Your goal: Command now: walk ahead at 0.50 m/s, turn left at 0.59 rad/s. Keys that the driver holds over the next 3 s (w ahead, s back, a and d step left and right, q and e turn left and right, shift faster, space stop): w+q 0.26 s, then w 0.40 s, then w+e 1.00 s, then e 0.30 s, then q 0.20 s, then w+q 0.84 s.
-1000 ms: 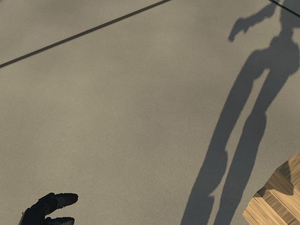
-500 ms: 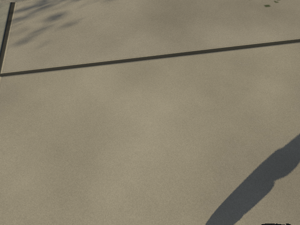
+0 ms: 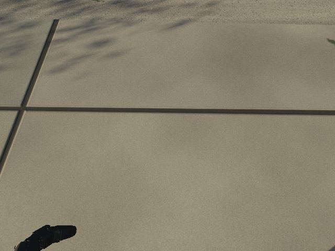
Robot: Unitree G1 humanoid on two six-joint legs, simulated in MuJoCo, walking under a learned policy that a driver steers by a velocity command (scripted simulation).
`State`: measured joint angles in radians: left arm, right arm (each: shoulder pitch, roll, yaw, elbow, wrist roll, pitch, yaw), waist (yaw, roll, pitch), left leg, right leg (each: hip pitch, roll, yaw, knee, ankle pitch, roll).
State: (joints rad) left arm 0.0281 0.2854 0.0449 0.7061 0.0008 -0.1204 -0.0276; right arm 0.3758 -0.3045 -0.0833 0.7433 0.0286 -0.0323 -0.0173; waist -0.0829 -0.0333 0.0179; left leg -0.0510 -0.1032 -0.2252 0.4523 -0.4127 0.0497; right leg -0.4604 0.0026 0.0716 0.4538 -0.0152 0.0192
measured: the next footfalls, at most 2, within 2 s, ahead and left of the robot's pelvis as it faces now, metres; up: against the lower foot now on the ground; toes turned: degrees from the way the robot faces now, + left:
right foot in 0.02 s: +0.17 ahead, -0.13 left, +0.00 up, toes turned +4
left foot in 0.52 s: +0.41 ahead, +0.18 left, +0.00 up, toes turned +17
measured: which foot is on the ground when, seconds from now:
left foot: down 0.00-0.02, up 0.04-0.50, down 0.52-1.00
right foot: up 0.00-0.00, down 0.02-0.54, up 0.56-1.00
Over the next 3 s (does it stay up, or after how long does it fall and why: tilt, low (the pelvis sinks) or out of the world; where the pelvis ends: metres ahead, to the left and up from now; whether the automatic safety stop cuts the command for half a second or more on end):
stays up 1.40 -0.01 0.00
